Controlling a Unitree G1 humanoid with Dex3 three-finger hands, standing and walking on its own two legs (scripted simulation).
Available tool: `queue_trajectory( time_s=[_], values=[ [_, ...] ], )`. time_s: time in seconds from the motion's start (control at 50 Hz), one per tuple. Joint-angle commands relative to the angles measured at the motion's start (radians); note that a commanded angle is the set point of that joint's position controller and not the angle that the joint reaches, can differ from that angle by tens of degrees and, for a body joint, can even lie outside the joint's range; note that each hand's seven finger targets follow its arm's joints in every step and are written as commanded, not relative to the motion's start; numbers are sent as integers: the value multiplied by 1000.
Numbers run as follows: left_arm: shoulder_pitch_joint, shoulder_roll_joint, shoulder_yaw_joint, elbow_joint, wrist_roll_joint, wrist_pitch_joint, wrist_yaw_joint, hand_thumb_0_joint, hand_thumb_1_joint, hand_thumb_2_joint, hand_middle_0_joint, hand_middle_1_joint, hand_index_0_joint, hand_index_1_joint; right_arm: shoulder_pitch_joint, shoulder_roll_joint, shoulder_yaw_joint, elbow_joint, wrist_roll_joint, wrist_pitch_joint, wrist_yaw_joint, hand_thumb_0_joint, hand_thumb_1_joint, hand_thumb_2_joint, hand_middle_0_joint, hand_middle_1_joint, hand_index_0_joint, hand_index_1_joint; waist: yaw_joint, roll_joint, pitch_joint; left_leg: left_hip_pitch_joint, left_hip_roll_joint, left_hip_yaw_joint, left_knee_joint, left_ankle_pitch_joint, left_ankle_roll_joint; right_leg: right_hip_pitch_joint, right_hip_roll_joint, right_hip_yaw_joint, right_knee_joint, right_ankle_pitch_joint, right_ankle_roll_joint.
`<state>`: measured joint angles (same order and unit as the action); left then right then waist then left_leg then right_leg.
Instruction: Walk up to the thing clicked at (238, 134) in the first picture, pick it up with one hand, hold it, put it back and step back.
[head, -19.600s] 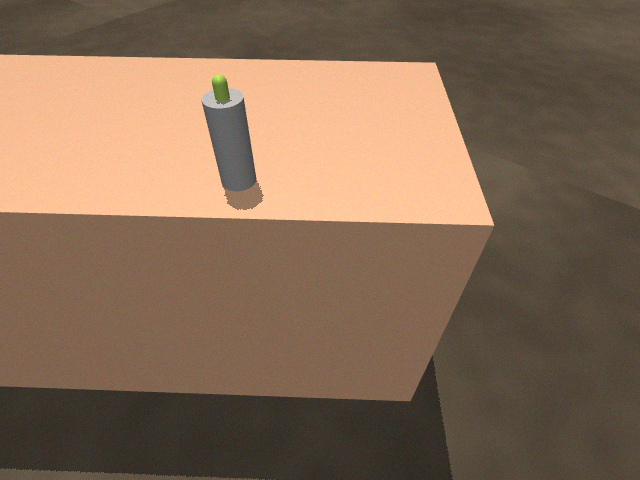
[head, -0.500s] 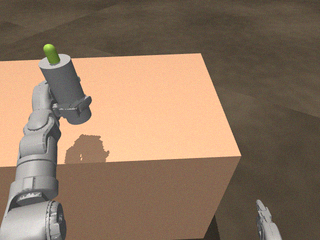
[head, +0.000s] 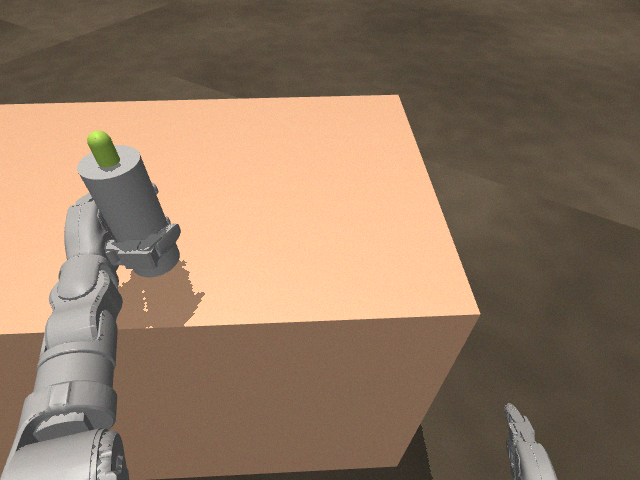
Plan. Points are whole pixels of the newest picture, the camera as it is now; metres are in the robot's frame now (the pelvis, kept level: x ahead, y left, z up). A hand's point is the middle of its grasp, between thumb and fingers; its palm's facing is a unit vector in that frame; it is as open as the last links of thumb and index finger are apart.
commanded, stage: lower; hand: left
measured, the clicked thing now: (130, 205) +0.41 +0.23 +0.17
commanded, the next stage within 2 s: loosen in 0.56 s
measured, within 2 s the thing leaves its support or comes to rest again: rests again in 0.42 s
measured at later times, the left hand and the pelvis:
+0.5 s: hand (152, 246) +0.41 +0.22 +0.10, palm faces +0.22 -0.98 -0.01, open 9.0 cm; pelvis +0.00 +0.01 +0.00, yaw +0 degrees
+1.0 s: hand (149, 246) +0.41 +0.23 +0.10, palm faces +0.22 -0.98 +0.01, open 9.9 cm; pelvis -0.01 +0.01 -0.01, yaw +0 degrees
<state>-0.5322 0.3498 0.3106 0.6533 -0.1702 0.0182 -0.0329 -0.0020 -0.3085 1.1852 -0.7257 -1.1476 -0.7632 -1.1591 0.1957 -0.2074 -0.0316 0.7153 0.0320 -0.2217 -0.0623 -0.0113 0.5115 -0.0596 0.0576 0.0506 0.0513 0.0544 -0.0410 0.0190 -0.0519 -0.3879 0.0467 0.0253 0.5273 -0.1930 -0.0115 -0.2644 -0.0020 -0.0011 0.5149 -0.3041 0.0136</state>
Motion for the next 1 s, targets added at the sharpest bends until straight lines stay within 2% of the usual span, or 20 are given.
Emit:
queue_trajectory(
  time_s=[0.0, 0.22, 0.26, 0.28, 0.4, 0.42, 0.46, 0.5, 0.56, 0.58, 0.6, 0.62, 0.64, 0.68, 0.72, 0.74, 0.78, 0.88, 0.9, 0.98],
  values=[
    [-511, 271, 52, -273, -25, -135, -15, 0, 248, 1348, -1359, -1514, -1385, -1510, -65, -127, -48, -137, 1, -27, -13, 0, 524, -57, 50, 50, 50, 50, -14, 54, -344, 337, -21, 0, -10, 237, 36, -66, 14, -27, -78, 299, -5],
    [-482, 283, 65, -250, -31, -191, -25, 0, 219, 1326, -1357, -1508, -1383, -1503, -60, -133, -59, -192, 1, 20, -9, 0, 522, -56, 50, 50, 50, 50, -20, 58, -352, 328, -14, -1, 2, 246, 37, -78, 14, -26, -64, 301, -4],
    [-525, 240, 19, -293, -26, -208, -24, 0, 200, 1325, -1346, -1497, -1370, -1494, -102, -86, -17, -230, 3, 20, -1, 0, 525, -56, 50, 50, 49, 50, -17, 83, -350, 320, -17, 0, -4, 202, 33, -86, 13, -26, -68, 260, -9],
    [-480, 277, 67, -246, -28, -206, -14, 0, 188, 1333, -1360, -1508, -1383, -1507, -95, -115, -34, -233, 0, 22, -6, 0, 519, -58, 50, 50, 49, 50, -12, 51, -355, 316, -16, -3, 1, 205, 35, -73, 14, -28, -67, 263, -6],
    [-470, 276, 56, -221, -24, -230, -11, 0, 208, 1324, -1351, -1504, -1376, -1500, -60, -151, -68, -218, -8, 36, -9, 0, 517, -57, 50, 50, 49, 50, -25, 65, -334, 295, -11, -8, 16, 183, 31, -111, 18, -30, -46, 240, -11],
    [-533, 259, 28, -296, -24, -247, -13, 0, 207, 1325, -1341, -1491, -1364, -1489, -100, -100, -27, -238, -4, 34, -1, 0, 521, -57, 50, 50, 50, 50, -14, 103, -380, 304, -16, -4, 19, 185, 28, -102, 14, -25, -44, 244, -12],
    [-447, 283, 72, -180, -25, -238, -2, 0, 213, 1339, -1357, -1508, -1378, -1508, -70, -153, -71, -243, -6, 41, -11, 0, 513, -60, 50, 50, 49, 50, -26, 35, -349, 288, -12, -9, 25, 181, 33, -106, 17, -31, -45, 239, -7],
    [-465, 237, 27, -215, -20, -257, -12, 0, 222, 1338, -1350, -1500, -1371, -1500, -79, -79, 0, -239, -6, 40, 2, 0, 521, -57, 50, 50, 49, 50, -11, 74, -322, 253, -12, -7, 25, 145, 29, -127, 17, -29, -35, 206, -13],
    [-451, 270, 53, -179, -21, -258, -7, 0, 254, 1342, -1360, -1509, -1382, -1507, -60, -156, -70, -264, -10, 46, -10, 0, 519, -57, 50, 50, 49, 50, -27, 58, -337, 257, -8, -10, 30, 127, 27, -138, 19, -31, -28, 188, -14],
    [-510, 247, 20, -267, -22, -273, -13, 0, 269, 1347, -1343, -1495, -1364, -1495, -42, -74, 3, -247, -7, 49, 2, 0, 524, -57, 50, 50, 50, 50, -12, 97, -386, 277, -9, -8, 39, 164, 28, -123, 17, -29, -19, 221, -14],
    [-475, 234, 20, -187, -22, -272, -11, 0, 282, 1352, -1340, -1491, -1359, -1493, -83, -77, 0, -262, -5, 47, 5, 0, 524, -58, 50, 50, 50, 50, -12, 85, -338, 243, -13, -5, 40, 147, 26, -135, 17, -31, -17, 201, -15],
    [-421, 250, 43, -141, -19, -267, -5, 0, 238, 1348, -1361, -1512, -1382, -1512, -85, -144, -62, -275, -7, 50, -4, 0, 518, -58, 50, 50, 49, 50, -20, 46, -331, 236, -8, -11, 38, 130, 27, -147, 22, -31, -16, 185, -15],
    [-457, 218, 7, -176, -18, -273, -9, 0, 261, 1353, -1352, -1501, -1371, -1503, -81, -124, -43, -285, -6, 50, -1, 0, 525, -57, 50, 50, 49, 50, -28, 62, -328, 236, -9, -9, 37, 110, 25, -160, 21, -30, -15, 171, -17],
    [-441, 248, 35, -153, -19, -277, -10, 0, 201, 1193, -1323, -1378, -1363, -1374, -49, -131, -39, -286, -9, 53, -2, 0, 515, -46, 50, 49, 50, 49, -28, 49, -340, 231, -7, -12, 47, 118, 28, -153, 20, -30, -8, 179, -15],
    [-502, 215, -3, -200, -25, -285, -12, 0, 53, 1033, -1250, -1272, -1290, -1245, -59, -104, -27, -285, -2, 53, 3, 0, 517, -45, 51, 49, 50, 49, -20, 101, -342, 240, -11, -8, 45, 104, 21, -174, 19, -29, -4, 160, -20],
    [-445, 259, 48, -132, -27, -276, -5, 0, -21, 953, -1211, -1229, -1252, -1201, -43, -156, -66, -293, -6, 56, -4, 0, 512, -45, 51, 49, 50, 49, -26, 51, -314, 216, -9, -10, 43, 80, 23, -175, 21, -32, -8, 141, -18],
    [-469, 217, 11, -164, -23, -281, -7, 0, -134, 793, -1144, -1134, -1185, -1105, -50, -114, -32, -299, -5, 54, 3, 0, 510, -45, 51, 50, 50, 50, -22, 54, -293, 189, -9, -12, 34, 21, 19, -184, 22, -31, -5, 99, -22],
    [-468, 211, 6, -166, -24, -279, -7, 0, -342, 574, -991, -930, -1028, -902, -20, -104, -20, -329, -3, 59, 2, 0, 508, -45, 51, 50, 50, 50, -25, 49, -352, 223, -12, -7, 63, 121, 27, -166, 19, -28, 9, 181, -14],
    [-452, 242, 35, -142, -23, -274, -3, 0, -395, 589, -911, -850, -948, -832, -14, -140, -52, -322, -6, 62, -3, 0, 515, -50, 51, 50, 50, 50, -19, 33, -340, 208, -9, -12, 63, 115, 27, -170, 21, -30, 14, 171, -15],
    [-437, 208, 7, -132, -16, -267, -8, 0, -432, 443, -696, -647, -711, -641, -14, -130, -46, -321, -5, 60, 1, 0, 518, -50, 51, 51, 51, 51, -19, 62, -294, 193, -3, -17, 46, 30, 15, -209, 23, -33, 18, 95, -23]
  ],
)
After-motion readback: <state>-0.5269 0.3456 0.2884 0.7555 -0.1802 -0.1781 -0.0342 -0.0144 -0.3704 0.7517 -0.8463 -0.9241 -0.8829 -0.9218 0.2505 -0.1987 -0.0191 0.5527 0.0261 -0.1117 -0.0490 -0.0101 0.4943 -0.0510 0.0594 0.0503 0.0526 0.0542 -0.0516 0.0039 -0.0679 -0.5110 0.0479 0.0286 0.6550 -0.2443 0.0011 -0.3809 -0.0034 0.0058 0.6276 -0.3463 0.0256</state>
